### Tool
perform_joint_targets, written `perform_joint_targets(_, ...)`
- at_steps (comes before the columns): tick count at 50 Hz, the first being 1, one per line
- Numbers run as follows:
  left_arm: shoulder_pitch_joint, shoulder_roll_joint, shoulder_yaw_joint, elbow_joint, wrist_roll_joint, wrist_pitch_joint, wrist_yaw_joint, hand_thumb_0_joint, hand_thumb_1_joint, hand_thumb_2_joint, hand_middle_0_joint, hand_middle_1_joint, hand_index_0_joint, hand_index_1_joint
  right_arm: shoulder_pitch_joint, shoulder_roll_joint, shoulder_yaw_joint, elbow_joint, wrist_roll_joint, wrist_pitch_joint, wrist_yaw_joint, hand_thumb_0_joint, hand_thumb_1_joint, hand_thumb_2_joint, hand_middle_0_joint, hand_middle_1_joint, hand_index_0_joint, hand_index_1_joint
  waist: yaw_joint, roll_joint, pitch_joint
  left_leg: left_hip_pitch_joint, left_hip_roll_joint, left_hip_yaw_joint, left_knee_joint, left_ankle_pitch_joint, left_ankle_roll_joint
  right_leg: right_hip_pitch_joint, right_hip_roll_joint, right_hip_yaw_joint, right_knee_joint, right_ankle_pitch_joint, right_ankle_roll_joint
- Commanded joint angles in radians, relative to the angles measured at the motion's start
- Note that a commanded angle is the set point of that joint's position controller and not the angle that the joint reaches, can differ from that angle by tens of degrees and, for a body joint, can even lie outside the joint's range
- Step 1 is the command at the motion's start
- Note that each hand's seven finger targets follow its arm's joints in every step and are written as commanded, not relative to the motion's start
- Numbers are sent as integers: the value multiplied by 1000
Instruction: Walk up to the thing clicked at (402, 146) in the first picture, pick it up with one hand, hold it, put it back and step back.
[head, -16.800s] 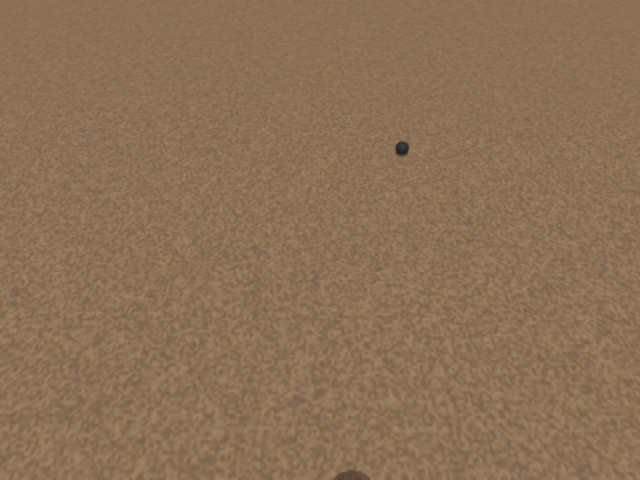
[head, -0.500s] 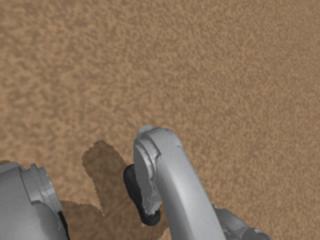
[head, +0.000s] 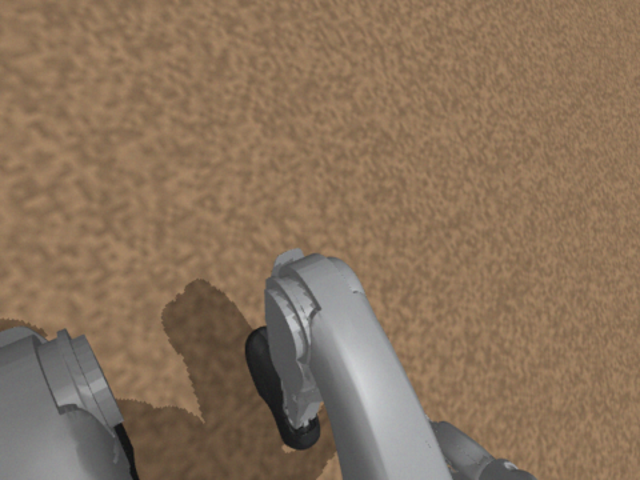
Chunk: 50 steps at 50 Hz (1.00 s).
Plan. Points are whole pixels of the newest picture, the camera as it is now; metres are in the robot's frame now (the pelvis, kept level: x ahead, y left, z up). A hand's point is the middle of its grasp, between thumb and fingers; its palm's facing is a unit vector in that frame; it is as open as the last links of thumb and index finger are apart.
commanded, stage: settle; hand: left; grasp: from above
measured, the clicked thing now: out of the picture +0.43 +0.34 -0.27
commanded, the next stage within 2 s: lift in 0.80 s
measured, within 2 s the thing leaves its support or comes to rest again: leaves its support in 0.18 s
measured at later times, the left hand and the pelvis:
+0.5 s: hand out of the picture +0.41 +0.34 -0.17, palm faces -0.39 -0.13 -0.91, open 8.5 cm; pelvis +0.00 +0.00 +0.01, yaw +3 degrees
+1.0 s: hand out of the picture +0.41 +0.34 -0.11, palm faces -0.42 -0.13 -0.90, open 8.6 cm; pelvis +0.00 -0.01 +0.04, yaw +7 degrees
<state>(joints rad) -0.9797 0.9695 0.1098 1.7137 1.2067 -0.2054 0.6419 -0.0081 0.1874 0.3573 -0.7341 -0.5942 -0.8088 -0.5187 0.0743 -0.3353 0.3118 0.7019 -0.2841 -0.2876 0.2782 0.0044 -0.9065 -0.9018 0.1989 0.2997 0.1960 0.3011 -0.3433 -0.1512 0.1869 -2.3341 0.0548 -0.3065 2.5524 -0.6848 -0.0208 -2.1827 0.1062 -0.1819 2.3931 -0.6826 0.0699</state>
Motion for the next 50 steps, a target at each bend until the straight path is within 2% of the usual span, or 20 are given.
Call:
perform_joint_targets(1, -228, 237, 30, -165, -12, 4, 14, 0, 770, 669, -1082, -689, -1120, -653, 184, -325, -114, 21, 14, 4, -14, 0, -908, -902, 200, 300, 200, 300, -22, 571, -691, 516, 23, 133, -263, 195, 15, 317, 24, -113, -211, 275, -83)
perform_joint_targets(3, -227, 235, 29, -181, -4, 11, 4, 0, 785, 662, -1093, -680, -1131, -643, 188, -325, -124, 21, 14, 8, -12, 0, -908, -902, 200, 300, 199, 300, -25, 572, -699, 515, 22, 137, -256, 199, 16, 312, 23, -109, -208, 282, -84)
perform_joint_targets(4, -234, 245, 58, -247, -13, 6, 8, 0, 795, 666, -1097, -669, -1134, -634, 187, -329, -136, 21, 17, 12, -15, 0, -904, -901, 200, 300, 199, 300, -7, 600, -740, 537, 21, 136, -272, 208, 12, 321, 21, -110, -208, 284, -89)
perform_joint_targets(5, -214, 234, 53, -259, -9, 8, 6, 0, 794, 657, -1103, -666, -1139, -631, 183, -320, -143, 22, 21, 14, -14, 0, -907, -902, 200, 300, 199, 300, 4, 617, -758, 556, 22, 141, -266, 226, 10, 317, 22, -105, -204, 300, -90)
perform_joint_targets(6, -221, 197, 27, -268, -6, 8, -1, 0, 799, 647, -1102, -654, -1138, -619, 175, -308, -144, 16, 22, 11, -8, 0, -906, -901, 200, 300, 199, 300, -7, 619, -741, 541, 21, 146, -258, 222, 11, 304, 22, -102, -198, 298, -91)
perform_joint_targets(7, -183, 202, 53, -235, -10, 13, 1, 0, 791, 648, -1094, -664, -1131, -627, 189, -311, -152, 28, 22, 17, -9, 0, -906, -901, 200, 300, 199, 300, -6, 581, -722, 508, 21, 150, -263, 203, 17, 319, 26, -95, -213, 287, -90)
perform_joint_targets(10, -228, 208, 65, -414, -15, 14, -10, 0, 792, 650, -1087, -671, -1126, -633, 178, -297, -181, 15, 46, 23, -8, 0, -904, -901, 200, 300, 199, 300, 45, 648, -829, 560, 16, 158, -281, 210, 13, 298, 17, -87, -215, 277, -98)
perform_joint_targets(11, -187, 168, 44, -382, -11, 26, -20, 0, 802, 674, -1110, -649, -1139, -621, 181, -289, -189, 17, 51, 25, -5, 0, -905, -901, 200, 299, 199, 299, 40, 635, -808, 556, 15, 157, -283, 197, 12, 272, 14, -84, -207, 263, -101)
perform_joint_targets(15, -194, 120, 45, -446, -13, 56, -45, 0, 827, 655, -1113, -652, -1150, -616, 210, -278, -230, 28, 80, 41, 0, 0, -900, -899, 200, 299, 199, 299, 54, 622, -826, 550, 8, 170, -299, 210, 16, 242, 10, -71, -213, 271, -103)
perform_joint_targets(18, -207, 43, -7, -445, -29, 83, -81, 0, 810, 648, -1106, -658, -1142, -623, 216, -258, -246, 35, 104, 60, -2, 0, -903, -900, 199, 299, 199, 299, 61, 583, -826, 517, 3, 182, -316, 179, 25, 230, 9, -50, -238, 242, -105)
perform_joint_targets(21, -188, 28, -11, -443, -44, 104, -118, 0, 788, 658, -1097, -668, -1131, -636, 219, -247, -262, 32, 120, 78, -12, 0, -906, -902, 199, 300, 199, 300, 85, 538, -834, 490, -2, 190, -329, 148, 33, 226, 6, -31, -257, 200, -107)
perform_joint_targets(22, -185, -4, -34, -427, -49, 110, -135, 0, 786, 646, -1097, -662, -1132, -629, 220, -243, -266, 33, 124, 84, -16, 0, -906, -902, 199, 300, 199, 300, 75, 505, -809, 474, -3, 194, -324, 143, 37, 225, 5, -25, -267, 196, -104)
perform_joint_targets(25, -204, -20, -45, -463, -63, 110, -178, 0, 787, 665, -1100, -678, -1132, -647, 219, -230, -276, 24, 140, 105, -31, 0, -907, -902, 199, 300, 199, 300, 89, 494, -831, 481, -10, 196, -349, 134, 36, 223, 0, -16, -268, 176, -108)
perform_joint_targets(34, -250, 8, -29, -546, -59, 81, -254, 0, 777, 688, -1108, -666, -1133, -643, 244, -205, -294, 6, 154, 165, -82, 0, -905, -902, 200, 300, 199, 300, 103, 415, -878, 488, -23, 230, -350, 166, 44, 299, -13, 32, -323, 181, -103)
perform_joint_targets(38, -254, 26, -5, -601, -55, 69, -268, 0, 771, 719, -1104, -672, -1123, -654, 254, -202, -301, 2, 158, 188, -106, 0, -905, -901, 200, 300, 199, 300, 124, 442, -934, 529, -29, 235, -371, 177, 39, 308, -20, 31, -323, 187, -107)
perform_joint_targets(44, -264, 24, -1, -616, -44, 66, -282, 0, 811, 808, -1142, -680, -1149, -674, 266, -200, -311, 0, 164, 211, -131, 0, -901, -898, 200, 300, 200, 300, 128, 440, -933, 541, -34, 243, -400, 161, 42, 294, -30, 29, -346, 177, -107)
perform_joint_targets(45, -244, 12, -10, -594, -43, 69, -287, 0, 816, 728, -1169, -698, -1190, -677, 268, -194, -314, 1, 165, 213, -133, 0, -937, -913, 199, 300, 199, 300, 126, 439, -921, 554, -32, 242, -410, 155, 40, 291, -30, 29, -346, 172, -109)
perform_joint_targets(46, -240, -1, -18, -608, -45, 71, -291, 0, 736, 736, -1089, -618, -1110, -603, 267, -189, -316, 3, 168, 217, -136, 0, -884, -891, 201, 299, 200, 299, 133, 455, -930, 564, -33, 244, -422, 157, 39, 291, -31, 29, -348, 175, -109)
perform_joint_targets(47, -234, 21, 1, -615, -43, 74, -291, 0, 771, 676, -1130, -663, -1152, -640, 275, -194, -318, 1, 170, 220, -139, 0, -933, -911, 199, 300, 199, 300, 139, 448, -949, 580, -34, 246, -427, 169, 41, 310, -31, 27, -357, 193, -106)
perform_joint_targets(50, -209, -5, -8, -628, -62, 92, -314, 0, 730, 707, -1067, -668, -1090, -643, 282, -188, -333, -2, 180, 228, -140, 0, -915, -903, 200, 300, 200, 300, 151, 452, -992, 626, -32, 250, -454, 201, 40, 333, -35, 29, -364, 230, -107)
